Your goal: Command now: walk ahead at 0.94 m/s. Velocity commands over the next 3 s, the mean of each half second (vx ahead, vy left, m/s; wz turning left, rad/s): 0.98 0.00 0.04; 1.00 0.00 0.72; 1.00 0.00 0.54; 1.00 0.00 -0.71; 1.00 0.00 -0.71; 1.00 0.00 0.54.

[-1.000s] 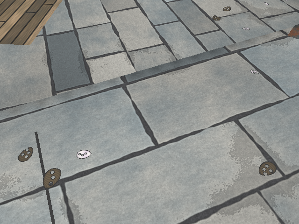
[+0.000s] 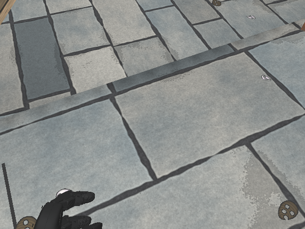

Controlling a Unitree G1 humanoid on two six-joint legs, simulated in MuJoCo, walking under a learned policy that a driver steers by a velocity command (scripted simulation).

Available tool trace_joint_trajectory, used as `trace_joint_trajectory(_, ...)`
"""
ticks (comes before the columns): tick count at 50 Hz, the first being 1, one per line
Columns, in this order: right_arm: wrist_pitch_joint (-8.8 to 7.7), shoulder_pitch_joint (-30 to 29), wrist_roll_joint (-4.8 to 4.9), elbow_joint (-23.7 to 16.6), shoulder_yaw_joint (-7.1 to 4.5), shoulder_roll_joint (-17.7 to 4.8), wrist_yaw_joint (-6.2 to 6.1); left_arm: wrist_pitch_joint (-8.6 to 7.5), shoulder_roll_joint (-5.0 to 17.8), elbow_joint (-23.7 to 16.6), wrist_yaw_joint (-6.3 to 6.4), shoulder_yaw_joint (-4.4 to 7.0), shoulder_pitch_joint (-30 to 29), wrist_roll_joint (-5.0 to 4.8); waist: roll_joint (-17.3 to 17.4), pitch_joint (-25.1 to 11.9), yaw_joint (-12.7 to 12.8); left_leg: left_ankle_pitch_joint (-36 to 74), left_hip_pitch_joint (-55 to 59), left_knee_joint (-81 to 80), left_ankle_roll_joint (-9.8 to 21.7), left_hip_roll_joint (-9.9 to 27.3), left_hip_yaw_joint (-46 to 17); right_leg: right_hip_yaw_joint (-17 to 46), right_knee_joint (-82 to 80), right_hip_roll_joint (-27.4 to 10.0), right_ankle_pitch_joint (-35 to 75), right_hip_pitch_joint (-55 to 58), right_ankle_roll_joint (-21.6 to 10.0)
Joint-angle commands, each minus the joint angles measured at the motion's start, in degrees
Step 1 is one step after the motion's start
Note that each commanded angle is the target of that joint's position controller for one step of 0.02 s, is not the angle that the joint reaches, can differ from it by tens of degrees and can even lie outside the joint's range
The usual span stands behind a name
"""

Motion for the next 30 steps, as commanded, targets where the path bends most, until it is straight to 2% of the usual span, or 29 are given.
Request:
trace_joint_trajectory(1,0.55,-2.02,-0.68,-1.73,-2.64,-13.61,-1.15,-0.77,8.79,1.62,2.13,2.91,18.57,-0.17,9.38,-7.04,14.58,79.99,-11.38,31.79,6.33,13.77,1.51,-2.11,-0.55,7.19,-8.1,29.77,-3.7)
trace_joint_trajectory(2,0.91,-4.58,-0.69,-2.7,-2.8,-13.47,-1.22,-1.08,11.98,5.11,2.96,4.38,30.92,0.52,7.59,-12.61,20.55,66.47,-23.32,49.93,5.77,11.33,1.71,3.82,-2.42,2.18,-11.3,46.69,-5.27)
trace_joint_trajectory(3,0.73,-0.93,1.05,-5.42,-0.97,-3.99,0.41,-1.52,17.47,6.03,3.46,5.79,36.03,2.56,-6.69,-21.14,15.83,19.34,-45.82,73.19,4.63,3.21,-0.03,30.91,-6.31,-15.88,-36.69,65.24,-9.58)
trace_joint_trajectory(4,-0.63,-1.78,2.13,-6.54,-1.5,-5.77,1.1,-1.42,16.54,6.56,2.61,5.7,35.63,1.56,-10.8,-25.19,14.34,-3.87,-56.14,83.39,5.79,-3.65,-8.71,57.81,-20.41,-21.32,-46.94,66.15,-11.32)
trace_joint_trajectory(5,-0.69,-10.07,2.01,-9.09,-2.37,-8.85,0.55,-1.77,13.86,7.02,2.3,5.24,28.25,1.16,-7.2,-12.64,11.75,3.28,-62.52,84.58,7.06,1.03,-9.1,48.95,-21.99,-17.68,-41.92,57.82,-8.67)
trace_joint_trajectory(6,-0.93,-13.51,1.52,-10.06,-2.17,-8.77,0.56,-2.5,9.59,7.04,2.11,4.26,25.01,0.59,-1.52,-6.62,10.5,8.12,-61.31,81.37,7.07,3.62,-7.69,39.22,-22.22,-16.4,-31.39,47.69,-7.85)
trace_joint_trajectory(7,-0.59,-14.17,0.82,-9.96,-1.92,-7.32,0.83,-3.03,7.05,7.5,2.14,3.6,22.89,0.67,1.06,-3.51,7.87,9.18,-57.91,78.13,6.78,5.39,-7.82,32.99,-23.45,-13.99,-25.04,39.61,-6.48)
trace_joint_trajectory(8,0.3,-12.96,-0.47,-10.16,-1.61,-5.7,1.38,-3.32,4.7,8.61,2.38,2.7,22.54,0.45,0.2,-1.61,4.81,9.53,-54.62,75.83,6.06,6.45,-8.09,28.04,-24.63,-11.52,-22.66,32.89,-5.0)
trace_joint_trajectory(9,1.34,-12.1,-1.1,-10.19,-1.22,-3.98,2.11,-3.69,3.42,9.39,2.59,2.12,22.99,0.13,-1.63,-0.82,3.17,9.03,-52.78,73.68,5.05,7.41,-8.0,25.09,-26.22,-10.44,-22.68,28.78,-4.67)
trace_joint_trajectory(11,2.75,-16.99,-1.62,-12.68,-0.78,-3.39,2.95,-4.66,4.21,10.54,2.81,1.9,25.37,-0.89,-2.43,3.86,2.51,9.65,-57.11,70.01,3.21,9.14,-6.31,21.16,-29.54,-9.12,-19.96,25.4,-4.86)
trace_joint_trajectory(13,3.11,-24.77,-1.79,-16.02,-0.4,-4.7,3.22,-5.13,5.64,10.57,2.56,1.92,27.7,-0.91,-2.11,7.17,3.77,15.27,-60.6,62.24,2.08,9.49,-2.89,16.02,-32.8,-6.66,-12.86,23.81,-4.9)
trace_joint_trajectory(14,2.94,-28.49,-1.63,-17.52,-0.19,-5.19,3.32,-5.31,5.63,10.56,2.32,1.8,28.73,-0.99,-1.81,8.5,4.51,18.98,-60.09,56.22,1.68,9.12,-1.34,13.48,-33.8,-5.2,-7.95,23.03,-4.85)
trace_joint_trajectory(16,2.39,-33.36,-0.89,-19.17,0.53,-4.75,3.89,-5.79,5.48,10.49,2.07,1.48,30.38,-1.62,-0.82,9.19,5.61,27.78,-51.97,43.19,1.88,7.03,2.22,9.05,-35.67,-2.93,2.71,20.6,-3.53)
trace_joint_trajectory(17,2.23,-35.59,-0.47,-19.86,0.88,-4.38,4.13,-6.12,6.42,11.01,2.25,1.52,32.45,-2.14,-1.05,9.24,6.52,31.39,-48.28,39.06,2.56,5.9,3.69,8.78,-37.81,-4.07,8.9,21.46,-3.14)
trace_joint_trajectory(19,2.2,-38.14,0.05,-20.62,0.88,-5.53,3.82,-6.21,8.25,11.97,2.68,1.56,35.17,-2.28,-1.08,8.94,7.34,34.48,-47.9,33.34,3.99,3.95,4.98,7.34,-38.51,-5.82,21.86,31.18,-2.2)
trace_joint_trajectory(20,2.2,-38.37,0.05,-20.92,0.73,-6.36,3.45,-6.06,9.18,12.12,2.88,1.58,35.68,-1.97,-1.88,7.66,7.0,33.49,-47.68,31.21,4.78,2.55,5.47,6.34,-36.33,-6.55,31.78,37.14,-1.74)
trace_joint_trajectory(21,2.17,-37.18,-0.1,-20.52,0.41,-7.55,3.14,-5.72,10.69,12.03,3.21,1.81,35.85,-1.53,-3.19,5.16,6.24,30.18,-47.38,30.37,5.53,0.07,7.07,4.52,-32.63,-7.18,44.46,43.68,-0.85)
trace_joint_trajectory(22,2.24,-35.16,-0.21,-19.91,0.01,-8.72,2.79,-5.14,12.16,12.05,3.78,2.14,36.37,-0.7,-5.23,1.85,5.07,25.42,-45.52,30.59,6.33,-2.64,8.17,3.21,-27.06,-8.3,56.47,48.73,0.09)
trace_joint_trajectory(23,2.33,-30.23,-0.2,-18.77,-0.53,-10.0,2.35,-4.23,13.17,12.32,4.48,2.45,36.6,0.32,-7.18,-1.61,2.38,20.84,-41.05,31.07,7.31,-4.97,8.35,1.87,-18.14,-9.45,64.53,51.25,0.75)
trace_joint_trajectory(24,2.4,-20.59,-0.03,-15.94,-1.48,-11.91,1.84,-3.26,14.02,12.19,5.17,2.82,35.81,1.3,-8.52,-6.66,-2.16,17.77,-32.19,31.53,8.64,-6.39,7.52,0.89,-5.58,-10.36,67.29,50.9,1.17)
trace_joint_trajectory(25,2.67,-8.72,-0.23,-12.22,-2.58,-13.51,1.33,-2.41,14.48,11.38,5.42,3.22,33.21,1.56,-8.2,-11.35,-8.06,16.28,-20.93,28.58,10.19,-5.94,6.81,-0.76,11.5,-9.27,62.86,46.63,1.51)
trace_joint_trajectory(26,3.26,-0.39,-1.01,-10.74,-4.19,-17.35,0.59,-2.73,11.84,9.84,5.13,2.76,31.86,1.65,-4.52,-15.53,-9.85,2.98,-7.74,32.85,12.7,2.38,-4.25,-0.33,32.72,-6.06,40.1,32.62,1.21)
trace_joint_trajectory(27,3.89,-4.09,-1.14,-10.14,-5.71,-21.42,0.92,-4.32,4.15,6.8,2.86,1.24,36.85,-1.74,19.61,-19.51,-0.76,-6.53,8.13,21.85,24.21,16.66,-42.47,4.32,55.43,6.48,-17.19,3.61,5.46)
trace_joint_trajectory(28,3.87,-7.96,-0.69,-10.9,-5.6,-18.64,1.65,-5.47,8.15,4.63,3.1,1.45,31.15,-1.38,8.6,-18.08,-1.14,-5.53,7.64,15.14,24.03,16.22,-49.42,12.4,57.37,3.6,-15.49,-4.8,3.46)
trace_joint_trajectory(29,3.32,-10.46,-0.58,-10.71,-5.0,-15.67,1.61,-6.23,8.78,2.4,3.25,1.28,24.6,-0.96,1.37,-10.95,-0.65,-0.47,0.32,14.64,21.77,14.94,-41.77,13.61,53.2,0.13,-11.91,-6.67,2.68)
trace_joint_trajectory(30,3.05,-11.23,-0.66,-9.62,-4.39,-12.57,1.49,-6.63,7.79,1.44,3.27,0.83,22.69,-0.32,-4.73,-5.78,1.84,5.54,-9.05,13.27,19.82,13.0,-36.61,13.15,47.65,-1.96,-10.94,-4.32,2.68)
